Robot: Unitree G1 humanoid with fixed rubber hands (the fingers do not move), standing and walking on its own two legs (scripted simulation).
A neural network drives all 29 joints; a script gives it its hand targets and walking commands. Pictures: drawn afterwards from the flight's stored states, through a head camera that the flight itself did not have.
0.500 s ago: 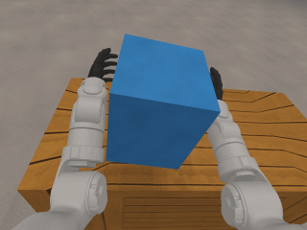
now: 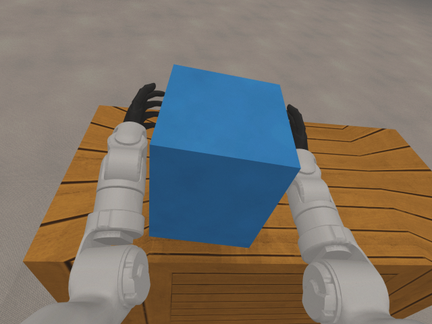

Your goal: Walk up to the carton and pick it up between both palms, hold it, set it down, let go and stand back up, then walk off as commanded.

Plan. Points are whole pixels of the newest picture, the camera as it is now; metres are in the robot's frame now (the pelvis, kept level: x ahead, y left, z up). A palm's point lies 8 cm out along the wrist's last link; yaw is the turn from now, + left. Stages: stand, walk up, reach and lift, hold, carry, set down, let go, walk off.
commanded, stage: set down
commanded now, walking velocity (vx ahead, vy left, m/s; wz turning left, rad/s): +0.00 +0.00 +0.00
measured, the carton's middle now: (213, 161) +0.38 +0.02 +0.12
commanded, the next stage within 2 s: none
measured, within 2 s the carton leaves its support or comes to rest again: rests again in 2.00 s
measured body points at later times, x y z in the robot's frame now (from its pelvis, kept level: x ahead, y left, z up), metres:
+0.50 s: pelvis +0.04 -0.01 +0.00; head +0.05 +0.03 +0.45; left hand +0.46 +0.15 +0.12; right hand +0.43 -0.15 +0.11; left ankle +0.05 +0.12 -0.75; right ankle -0.01 -0.11 -0.75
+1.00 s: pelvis +0.02 -0.01 +0.00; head +0.01 +0.03 +0.45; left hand +0.43 +0.15 +0.13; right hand +0.40 -0.15 +0.12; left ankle +0.05 +0.12 -0.75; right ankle -0.01 -0.11 -0.75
